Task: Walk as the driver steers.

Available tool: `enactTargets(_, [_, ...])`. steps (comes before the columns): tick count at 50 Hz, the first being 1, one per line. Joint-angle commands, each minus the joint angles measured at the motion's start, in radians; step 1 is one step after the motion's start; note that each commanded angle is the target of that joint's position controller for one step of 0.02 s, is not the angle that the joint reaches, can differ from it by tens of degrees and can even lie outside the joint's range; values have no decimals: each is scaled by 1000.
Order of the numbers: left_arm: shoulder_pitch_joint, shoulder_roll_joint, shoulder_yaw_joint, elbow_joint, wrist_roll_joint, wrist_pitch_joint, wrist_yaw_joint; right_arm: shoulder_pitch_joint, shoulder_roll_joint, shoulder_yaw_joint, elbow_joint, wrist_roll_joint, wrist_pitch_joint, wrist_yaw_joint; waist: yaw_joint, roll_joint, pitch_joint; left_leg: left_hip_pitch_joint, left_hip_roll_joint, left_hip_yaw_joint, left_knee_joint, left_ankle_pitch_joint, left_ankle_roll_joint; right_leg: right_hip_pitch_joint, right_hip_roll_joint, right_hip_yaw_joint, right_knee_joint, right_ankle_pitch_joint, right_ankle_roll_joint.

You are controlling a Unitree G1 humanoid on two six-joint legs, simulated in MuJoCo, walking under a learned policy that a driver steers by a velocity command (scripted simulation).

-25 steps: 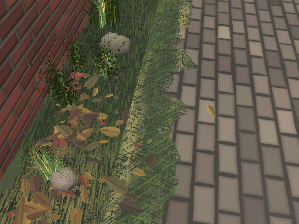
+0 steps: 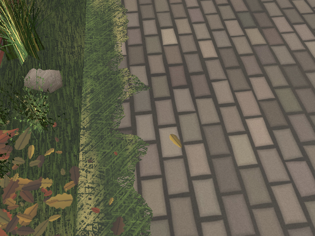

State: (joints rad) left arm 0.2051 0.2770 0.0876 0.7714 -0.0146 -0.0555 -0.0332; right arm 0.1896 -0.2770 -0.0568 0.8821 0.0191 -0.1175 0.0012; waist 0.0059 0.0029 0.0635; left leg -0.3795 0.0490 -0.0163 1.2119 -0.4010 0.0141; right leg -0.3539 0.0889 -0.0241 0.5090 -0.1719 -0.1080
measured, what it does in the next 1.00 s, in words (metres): walks ahead, turning right: left foot, then right foot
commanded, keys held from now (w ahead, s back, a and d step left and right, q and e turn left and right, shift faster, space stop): w+e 0.64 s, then w+q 0.36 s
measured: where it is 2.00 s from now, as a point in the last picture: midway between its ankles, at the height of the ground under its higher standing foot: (197, 117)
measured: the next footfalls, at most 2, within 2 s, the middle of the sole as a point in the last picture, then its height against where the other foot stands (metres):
left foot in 0.34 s outside the picture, level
right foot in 0.86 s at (222, 209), level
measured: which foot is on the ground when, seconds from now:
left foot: up 0.00-0.32, down 0.34-0.88, up 0.90-1.00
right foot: down 0.00-0.36, up 0.38-0.84, down 0.86-1.00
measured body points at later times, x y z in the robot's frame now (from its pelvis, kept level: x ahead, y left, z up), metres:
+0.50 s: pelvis +0.29 +0.05 +0.00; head +0.32 +0.04 +0.45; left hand +0.46 +0.29 -0.11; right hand +0.35 -0.25 -0.10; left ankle +0.36 +0.14 -0.73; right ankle +0.18 -0.06 -0.64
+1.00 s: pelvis +0.52 -0.10 +0.00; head +0.54 -0.13 +0.45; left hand +0.76 +0.08 -0.08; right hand +0.46 -0.39 -0.13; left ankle +0.50 +0.08 -0.64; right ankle +0.52 -0.21 -0.73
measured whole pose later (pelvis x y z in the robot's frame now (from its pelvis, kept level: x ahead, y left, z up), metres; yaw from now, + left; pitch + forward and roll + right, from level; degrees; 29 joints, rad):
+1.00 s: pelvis +0.52 -0.10 +0.00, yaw -20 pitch +1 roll +0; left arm 0.18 0.25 0.05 0.68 0.01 -0.07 -0.02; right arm 0.30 -0.31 -0.06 0.89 0.04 -0.06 0.01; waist -0.02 0.03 0.04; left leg -0.44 0.08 -0.03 1.16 -0.38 0.00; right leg -0.33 -0.02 -0.09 0.49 -0.19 -0.03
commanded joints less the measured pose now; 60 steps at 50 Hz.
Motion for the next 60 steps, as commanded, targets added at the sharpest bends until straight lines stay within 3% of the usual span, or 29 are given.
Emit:
enactTargets(1, [12, 101, 20, -76, 9, -20, 14, -5, -129, -37, -82, -16, -12, -1, -21, -10, -115, -239, 74, -70, -84, 85, -17, 254, -270, 390, -277, 225, -201])
enactTargets(4, [45, 149, 30, -73, 2, -23, 34, -62, -90, -28, -112, -35, 13, -8, -20, -18, -78, -233, 58, -35, -255, 185, -71, 149, -235, 307, -301, 306, -195])
enactTargets(8, [99, 163, 36, -64, -4, -10, 49, -211, -53, -10, -160, -29, 9, 0, 40, -68, -55, -154, -8, -18, -578, 456, -82, 86, -162, 243, -279, 192, -124])
enactTargets(12, [155, 152, 35, -41, -12, -2, 49, -276, -88, -16, -199, -10, -2, 13, 65, -95, -57, -115, -36, -49, -701, 488, -63, 156, -200, 332, -215, 90, -97])
enactTargets(15, [147, 151, 36, -47, -6, 8, 58, -232, -130, -31, -196, -8, -20, 22, 30, -129, -68, -64, -38, -62, -736, 366, -27, 232, -236, 419, -119, 105, -81])
enactTargets(16, [131, 141, 32, -54, -5, 11, 59, -163, -141, -39, -178, -10, -26, 21, -9, -139, -90, 24, -46, -44, -769, 353, -5, 228, -217, 421, -65, 144, -64])
enactTargets(17, [123, 105, 19, -66, -1, 10, 56, -53, -173, -54, -156, -23, -32, 16, -63, -122, -169, 206, -7, -64, -771, 351, 32, 187, -162, 384, 75, 181, -33])
enactTargets(18, [137, 50, -3, -87, 17, 8, 53, 105, -230, -68, -142, -35, -31, 8, -117, -2, -318, 473, 169, -240, -750, 289, 90, 51, -89, 290, 361, 6, 8])
enactTargets(19, [286, 8, -16, -116, -21, -1, 51, 170, -289, -83, -105, -40, -16, 15, -37, 378, -414, 746, 370, -731, -871, 39, 245, -307, 22, 195, 664, -441, 66])
enactTargets(20, [269, 122, 2, -84, -31, 1, 55, 132, -183, -59, -131, -17, -11, 19, -62, 240, -331, 699, 363, -760, -913, -165, 218, -417, -64, 229, 787, -402, 75])
enactTargets(21, [160, 171, 15, -99, -23, 6, 54, 86, -127, -44, -144, -14, -3, 14, -87, 141, -209, 576, 323, -588, -923, -130, 174, -444, -96, 200, 807, -307, 80])
enactTargets(22, [110, 162, 16, -109, -13, 11, 56, 37, -115, -37, -150, -24, 4, 13, -69, 67, -142, 450, 283, -461, -938, 8, 153, -405, -133, 170, 786, -235, 86])
enactTargets(23, [76, 148, 19, -121, -3, 11, 53, 10, -97, -31, -142, -29, 8, 11, -54, 63, -90, 360, 249, -372, -958, 115, 152, -385, -161, 169, 739, -189, 87])
enactTargets(25, [92, 108, 16, -129, -16, 20, 43, 2, -84, -28, -129, -33, 3, 7, -26, 110, -74, 279, 208, -245, -1005, 209, 147, -320, -199, 152, 687, -150, 86])
enactTargets(29, [33, 68, 4, -171, -11, 33, 38, 22, -128, -44, -102, -23, -6, 4, -26, 75, -50, 282, 225, -108, -1060, 357, 183, -384, -222, 132, 567, -65, 107])
enactTargets(33, [-50, 44, -9, -192, -8, 22, 20, 42, -148, -47, -87, -20, 6, 1, -55, 55, -37, 296, 192, 36, -1067, 462, 164, -344, -210, 93, 350, 123, 105])
enactTargets(36, [-156, 17, -26, -223, -2, 7, 4, 109, -168, -45, -51, 1, 21, 9, -84, 41, 1, 307, 188, 56, -1068, 459, 169, -283, -175, 31, 183, 150, 90])
enactTargets(39, [-214, 44, -22, -248, -5, -6, -8, 149, -204, -50, -23, 19, 40, 13, -78, 64, 24, 387, 231, 12, -1023, 533, 167, -262, -153, 9, 82, 68, 70])
enactTargets(41, [-141, 91, -2, -232, -2, -13, -9, 138, -226, -52, -12, 24, 51, 9, -9, 93, -28, 411, 232, 11, -911, 735, 141, -114, -112, -9, 12, 28, 43])
enactTargets(42, [-5, 129, 21, -189, 4, -15, -3, 126, -217, -45, -8, 27, 54, 7, 71, 85, -112, 369, 191, 48, -758, 846, 113, 96, -82, -33, -41, 86, 18])
enactTargets(43, [154, 188, 47, -147, 14, -12, 11, 130, -173, -27, -16, 13, 48, 5, 141, 70, -233, 209, 141, 75, -544, 724, 71, 386, -149, 31, 8, 135, -16])
enactTargets(44, [266, 297, 68, -136, 40, -5, 28, 197, -54, 11, -58, -14, 33, 12, 129, -158, -404, -177, 2, 102, -145, 220, -4, 773, -444, 441, 0, 58, -146])
enactTargets(45, [271, 252, 52, -142, 38, -6, 28, 204, -80, 9, -43, 5, 16, 13, 133, -220, -515, -283, -53, -64, 41, -195, -10, 767, -540, 715, -142, 8, -206])
enactTargets(46, [213, 188, 29, -135, 30, -9, 24, 138, -159, -20, -60, 36, 15, 16, 126, -159, -352, -373, 0, -94, 104, -149, -4, 651, -499, 565, -163, -25, -162])
enactTargets(47, [157, 148, 17, -127, 18, -12, 22, 89, -151, -19, -75, 35, 17, 16, 97, -145, -232, -391, 44, -65, 77, -72, 1, 519, -455, 422, -186, -13, -129])
enactTargets(48, [95, 111, 6, -119, 15, -18, 18, 71, -138, -21, -73, 21, 25, 11, 61, -115, -162, -360, 74, -57, 26, 3, -1, 395, -410, 328, -229, -4, -107])
enactTargets(49, [46, 83, 0, -117, 17, -29, 15, 90, -131, -28, -63, 14, 42, 7, 24, -137, -121, -298, 100, -67, -12, 64, -5, 296, -377, 249, -275, 27, -89])
enactTargets(53, [-8, 81, 9, -81, 32, -62, 23, 103, -69, -24, -64, 13, 88, 2, -31, -92, -57, -259, 106, -80, -71, 195, -30, 180, -363, 76, -378, 147, -90])
enactTargets(60, [59, 142, 32, -22, 24, -51, 52, -103, -33, -6, -139, -1, 81, 38, 31, -43, 19, -292, 79, -11, -442, 449, -15, 265, -361, -122, -398, 192, -59])
Velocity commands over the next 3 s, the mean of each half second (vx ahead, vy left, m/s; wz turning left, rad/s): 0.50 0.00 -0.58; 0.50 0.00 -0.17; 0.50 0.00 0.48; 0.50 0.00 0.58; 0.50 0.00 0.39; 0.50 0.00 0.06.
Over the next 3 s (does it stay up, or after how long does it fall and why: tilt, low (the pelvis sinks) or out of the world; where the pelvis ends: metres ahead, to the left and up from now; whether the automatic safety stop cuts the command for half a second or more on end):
stays up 1.60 0.04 -0.01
